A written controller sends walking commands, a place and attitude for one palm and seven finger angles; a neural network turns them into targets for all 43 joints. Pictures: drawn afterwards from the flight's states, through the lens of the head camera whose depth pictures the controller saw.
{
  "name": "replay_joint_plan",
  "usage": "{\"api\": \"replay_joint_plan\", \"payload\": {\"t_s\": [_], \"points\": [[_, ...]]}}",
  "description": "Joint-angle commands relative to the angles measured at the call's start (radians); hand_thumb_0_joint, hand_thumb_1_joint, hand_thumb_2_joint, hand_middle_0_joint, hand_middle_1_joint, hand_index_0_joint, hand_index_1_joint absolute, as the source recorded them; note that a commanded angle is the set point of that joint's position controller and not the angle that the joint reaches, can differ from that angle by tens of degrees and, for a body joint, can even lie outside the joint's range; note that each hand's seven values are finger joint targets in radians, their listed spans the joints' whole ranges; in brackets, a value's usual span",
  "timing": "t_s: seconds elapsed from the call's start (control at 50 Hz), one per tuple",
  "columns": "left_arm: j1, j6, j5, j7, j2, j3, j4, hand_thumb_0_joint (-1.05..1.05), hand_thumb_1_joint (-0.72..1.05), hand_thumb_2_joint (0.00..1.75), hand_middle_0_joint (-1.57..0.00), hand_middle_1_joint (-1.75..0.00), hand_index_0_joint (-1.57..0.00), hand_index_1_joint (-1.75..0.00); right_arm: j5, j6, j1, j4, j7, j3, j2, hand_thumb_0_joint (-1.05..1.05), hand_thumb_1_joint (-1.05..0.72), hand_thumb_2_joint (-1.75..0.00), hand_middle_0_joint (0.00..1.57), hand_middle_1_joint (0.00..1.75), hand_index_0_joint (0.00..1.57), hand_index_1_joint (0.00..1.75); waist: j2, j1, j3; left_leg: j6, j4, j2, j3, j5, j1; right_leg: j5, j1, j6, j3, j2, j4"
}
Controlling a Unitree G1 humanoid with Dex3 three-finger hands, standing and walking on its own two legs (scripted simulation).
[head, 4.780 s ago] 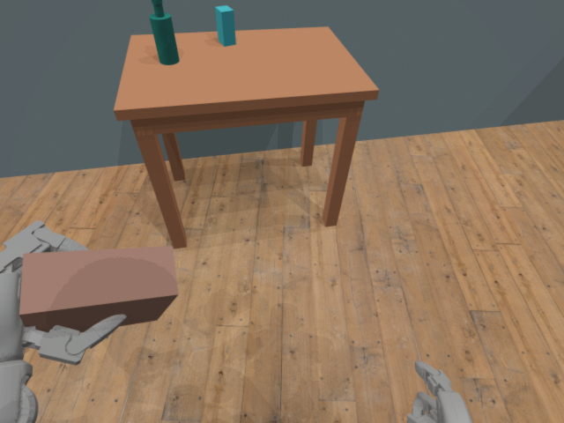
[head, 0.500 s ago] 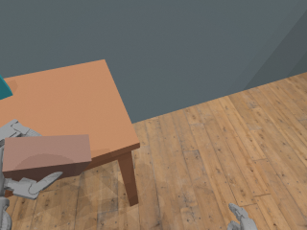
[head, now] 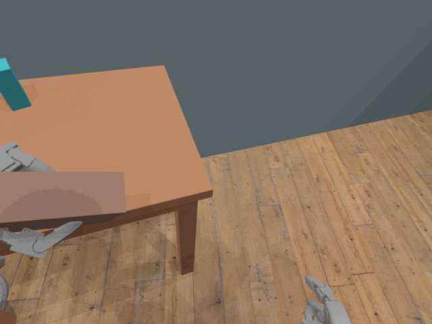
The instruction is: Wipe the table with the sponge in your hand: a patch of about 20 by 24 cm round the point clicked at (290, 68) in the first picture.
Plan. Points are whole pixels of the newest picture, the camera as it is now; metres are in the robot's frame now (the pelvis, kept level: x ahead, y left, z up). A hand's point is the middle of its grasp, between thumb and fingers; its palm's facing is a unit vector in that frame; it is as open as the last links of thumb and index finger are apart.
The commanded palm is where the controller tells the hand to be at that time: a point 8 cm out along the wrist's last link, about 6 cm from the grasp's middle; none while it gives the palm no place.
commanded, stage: shuffle to correct the standing spot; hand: left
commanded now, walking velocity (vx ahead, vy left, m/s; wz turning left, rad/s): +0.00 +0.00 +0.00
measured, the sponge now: (82, 201) +0.24 +0.23 +0.14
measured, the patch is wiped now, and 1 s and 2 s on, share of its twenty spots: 0.00 0.00 0.00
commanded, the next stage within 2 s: come to a stop and stand still in 0.62 s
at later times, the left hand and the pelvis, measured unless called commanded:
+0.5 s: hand (65, 150) +0.30 +0.27 +0.16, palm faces +0.35 -0.84 -0.41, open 9.6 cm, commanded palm +0.24 +0.31 +0.18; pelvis +0.08 +0.03 -0.02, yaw +1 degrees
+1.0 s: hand (35, 116) +0.36 +0.34 +0.18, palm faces +0.36 -0.79 -0.50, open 9.6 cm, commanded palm +0.30 +0.37 +0.18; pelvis +0.14 +0.09 +0.00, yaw +0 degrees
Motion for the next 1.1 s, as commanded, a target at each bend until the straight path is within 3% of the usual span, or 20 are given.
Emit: {"api": "replay_joint_plan", "payload": {"t_s": [0.0,0.2,0.3,0.38,0.44,0.48,0.52,0.54,0.56,0.58,0.6,0.62,0.64,0.7,0.8,0.9,0.98,1.0,1.04,1.08], "points": [[-0.141,-0.061,0.002,0.014,0.055,-0.021,-0.25,0.0,0.1,1.3,-1.2,-1.6,-1.2,-1.6,0.004,-0.079,-0.108,-0.156,-0.007,-0.064,-0.151,0.0,-0.9,-0.9,0.2,0.3,0.2,0.3,0.144,-0.021,-0.135,-0.024,-0.182,0.102,-0.108,-0.107,-0.031,-0.029,0.107,-0.023,0.088,-0.014,-0.097],[-0.099,-0.024,-0.013,0.024,0.145,0.069,-0.244,0.0,0.1,1.3,-1.2,-1.6,-1.2,-1.6,-0.007,-0.009,-0.136,-0.175,-0.018,-0.074,-0.166,0.0,-0.9,-0.9,0.2,0.3,0.2,0.3,0.073,-0.037,-0.144,-0.015,-0.051,0.052,-0.079,-0.036,-0.062,-0.064,0.112,-0.064,0.116,-0.065,-0.082],[-0.037,-0.042,-0.033,0.021,0.164,0.098,-0.348,0.0,0.1,1.3,-1.2,-1.6,-1.2,-1.6,0.003,0.002,-0.144,-0.206,-0.015,-0.075,-0.168,0.0,-0.9,-0.9,0.2,0.3,0.2,0.3,0.186,-0.039,-0.228,-0.011,0.004,0.094,-0.111,0.36,0.033,0.234,0.137,-0.047,0.015,-0.031,0.122],[0.047,-0.039,-0.037,0.021,0.147,0.094,-0.345,0.0,0.1,1.3,-1.2,-1.6,-1.2,-1.6,0.011,0.014,-0.11,-0.203,0.001,-0.089,-0.172,0.0,-0.9,-0.9,0.2,0.3,0.2,0.3,0.14,-0.038,-0.262,-0.03,0.12,0.096,-0.07,0.557,0.074,0.305,0.145,-0.055,0.008,-0.042,0.141],[0.085,-0.035,-0.043,0.031,0.151,0.108,-0.303,0.0,0.1,1.3,-1.2,-1.6,-1.2,-1.6,0.024,0.028,-0.108,-0.198,0.007,-0.102,-0.179,0.0,-0.9,-0.9,0.2,0.3,0.2,0.3,-0.052,-0.016,-0.27,-0.058,0.37,0.018,0.004,0.424,-0.204,0.534,0.37,-0.155,0.18,-0.174,0.114],[0.057,-0.054,-0.049,0.045,0.157,0.128,-0.286,0.0,0.1,1.3,-1.2,-1.6,-1.2,-1.6,0.029,0.031,-0.127,-0.191,0.015,-0.104,-0.178,0.0,-0.9,-0.9,0.2,0.3,0.2,0.3,-0.165,0.009,-0.182,-0.042,0.549,0.026,-0.05,-0.202,-0.5,0.637,0.481,-0.263,0.377,-0.361,0.077],[0.034,-0.057,-0.04,0.052,0.147,0.119,-0.295,0.0,0.1,1.3,-1.2,-1.6,-1.2,-1.6,0.029,0.053,-0.124,-0.173,0.021,-0.096,-0.171,0.0,-0.9,-0.9,0.2,0.3,0.2,0.3,-0.099,-0.003,-0.095,0.0,0.399,0.135,-0.189,-0.365,-0.449,0.517,0.314,-0.193,0.352,-0.397,0.106],[-0.012,-0.055,-0.033,0.05,0.141,0.111,-0.336,0.0,0.1,1.3,-1.2,-1.6,-1.2,-1.6,0.024,0.059,-0.122,-0.168,0.02,-0.093,-0.159,0.0,-0.9,-0.9,0.2,0.3,0.2,0.3,-0.047,-0.038,-0.089,0.001,0.201,0.129,-0.138,-0.248,-0.282,0.427,0.172,-0.144,0.254,-0.327,0.144],[-0.059,-0.051,-0.031,0.046,0.143,0.102,-0.368,0.0,0.1,1.3,-1.2,-1.6,-1.2,-1.6,0.023,0.061,-0.1,-0.147,0.016,-0.088,-0.145,0.0,-0.9,-0.9,0.2,0.3,0.2,0.3,0.075,-0.089,-0.138,-0.012,0.02,0.044,-0.022,0.029,0.005,0.31,0.01,-0.072,0.08,-0.197,0.248],[-0.084,-0.047,-0.028,0.043,0.147,0.093,-0.419,0.0,0.1,1.3,-1.2,-1.6,-1.2,-1.6,0.027,0.049,-0.113,-0.153,0.006,-0.1,-0.164,0.0,-0.9,-0.9,0.2,0.3,0.2,0.3,0.33,-0.102,-0.183,0.027,-0.056,0.08,-0.154,0.261,0.24,0.135,-0.184,-0.011,-0.03,-0.027,0.511],[-0.146,-0.053,-0.012,0.044,0.142,0.057,-0.522,0.0,0.1,1.3,-1.2,-1.6,-1.2,-1.6,0.013,0.036,-0.137,-0.178,0.006,-0.119,-0.186,0.0,-0.9,-0.9,0.2,0.3,0.2,0.3,0.551,-0.089,-0.231,0.089,-0.103,0.258,-0.398,0.504,0.327,-0.338,-0.32,0.008,-0.015,0.039,0.74],[-0.157,-0.068,0.006,0.048,0.198,0.09,-0.511,0.0,0.1,1.3,-1.2,-1.6,-1.2,-1.6,0.012,0.018,-0.142,-0.191,0.011,-0.12,-0.163,0.0,-0.9,-0.9,0.2,0.3,0.2,0.3,0.425,-0.063,-0.242,0.163,-0.09,0.281,-0.386,0.422,0.269,-0.364,-0.319,-0.014,0.055,0.035,0.827],[-0.116,-0.051,-0.003,0.039,0.181,0.088,-0.422,0.0,0.1,1.3,-1.2,-1.6,-1.2,-1.6,0.002,0.013,-0.126,-0.179,0.015,-0.115,-0.172,0.0,-0.9,-0.9,0.2,0.3,0.2,0.3,0.325,-0.067,-0.198,0.162,-0.129,0.299,-0.438,0.308,0.158,-0.358,-0.321,-0.011,0.063,0.001,0.859],[-0.1,-0.047,-0.011,0.037,0.178,0.106,-0.457,0.0,0.1,1.3,-1.2,-1.6,-1.2,-1.6,0.016,0.004,-0.135,-0.167,0.012,-0.113,-0.161,0.0,-0.9,-0.9,0.2,0.3,0.2,0.3,0.204,-0.053,-0.165,0.156,-0.097,0.258,-0.33,0.467,0.144,-0.304,-0.338,-0.01,0.035,-0.023,0.766],[0.137,-0.017,-0.042,0.021,0.14,0.131,-0.315,0.0,0.1,1.3,-1.2,-1.6,-1.2,-1.6,0.015,0.01,-0.109,-0.166,0.007,-0.084,-0.144,0.0,-0.9,-0.9,0.2,0.3,0.2,0.3,0.18,-0.045,-0.195,-0.003,-0.124,0.214,-0.18,0.606,0.092,-0.139,-0.126,-0.019,-0.039,0.02,0.318],[0.128,0.021,-0.053,0.015,0.151,0.147,-0.225,0.0,0.1,1.3,-1.2,-1.6,-1.2,-1.6,0.02,0.028,-0.114,-0.18,-0.026,-0.07,-0.137,0.0,-0.9,-0.9,0.2,0.3,0.2,0.3,0.105,-0.034,-0.203,-0.152,-0.052,0.197,-0.132,0.596,-0.013,0.124,0.186,-0.055,-0.044,0.035,-0.054],[0.048,0.039,-0.061,0.038,0.128,0.107,-0.249,0.0,0.1,1.3,-1.2,-1.6,-1.2,-1.6,0.028,0.019,-0.091,-0.162,-0.035,-0.079,-0.158,0.0,-0.9,-0.9,0.2,0.3,0.2,0.3,-0.048,-0.047,-0.298,-0.156,0.246,0.068,-0.087,0.351,-0.043,0.603,0.266,-0.198,0.209,-0.195,-0.051],[0.012,0.05,-0.059,0.038,0.088,0.047,-0.263,0.0,0.1,1.3,-1.2,-1.6,-1.2,-1.6,0.04,0.016,-0.105,-0.161,-0.031,-0.079,-0.149,0.0,-0.9,-0.9,0.2,0.3,0.2,0.3,-0.131,-0.057,-0.3,-0.127,0.301,0.039,-0.081,0.19,-0.028,0.567,0.202,-0.231,0.284,-0.251,-0.067],[-0.018,0.05,-0.054,0.054,0.099,0.043,-0.311,0.0,0.1,1.3,-1.2,-1.6,-1.2,-1.6,0.027,0.015,-0.115,-0.155,-0.038,-0.072,-0.144,0.0,-0.9,-0.9,0.2,0.3,0.2,0.3,-0.078,-0.056,-0.208,-0.082,0.132,0.058,-0.108,-0.177,-0.01,0.291,0.068,-0.195,0.27,-0.295,-0.118],[-0.047,0.048,-0.034,0.068,0.109,0.034,-0.36,0.0,0.1,1.3,-1.2,-1.6,-1.2,-1.6,0.012,0.019,-0.145,-0.149,-0.051,-0.058,-0.135,0.0,-0.9,-0.9,0.2,0.3,0.2,0.3,0.039,-0.05,-0.142,-0.052,-0.056,0.052,-0.076,-0.078,0.059,-0.096,-0.025,-0.107,0.193,-0.18,-0.146]]}}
